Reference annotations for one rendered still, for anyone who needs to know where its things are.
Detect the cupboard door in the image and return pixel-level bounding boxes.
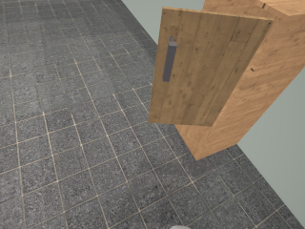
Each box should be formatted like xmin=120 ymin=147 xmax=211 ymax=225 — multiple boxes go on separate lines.
xmin=148 ymin=6 xmax=274 ymax=127

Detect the handle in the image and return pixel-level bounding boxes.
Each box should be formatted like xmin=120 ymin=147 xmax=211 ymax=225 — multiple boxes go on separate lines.
xmin=162 ymin=36 xmax=177 ymax=82

